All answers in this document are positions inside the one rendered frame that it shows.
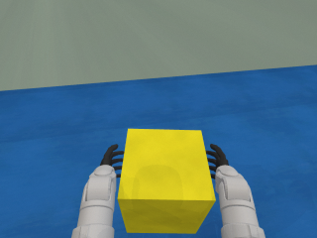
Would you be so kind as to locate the right robot hand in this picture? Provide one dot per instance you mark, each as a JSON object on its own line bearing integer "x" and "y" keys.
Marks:
{"x": 220, "y": 159}

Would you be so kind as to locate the right robot forearm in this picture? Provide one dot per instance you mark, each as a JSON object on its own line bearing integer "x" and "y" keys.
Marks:
{"x": 237, "y": 206}

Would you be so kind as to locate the carton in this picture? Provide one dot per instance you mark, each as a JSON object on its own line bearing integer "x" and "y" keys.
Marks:
{"x": 165, "y": 184}

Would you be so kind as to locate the left robot hand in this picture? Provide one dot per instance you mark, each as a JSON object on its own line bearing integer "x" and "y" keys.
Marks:
{"x": 107, "y": 158}

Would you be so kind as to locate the left robot forearm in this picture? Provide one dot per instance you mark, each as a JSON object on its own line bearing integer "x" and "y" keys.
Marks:
{"x": 97, "y": 205}

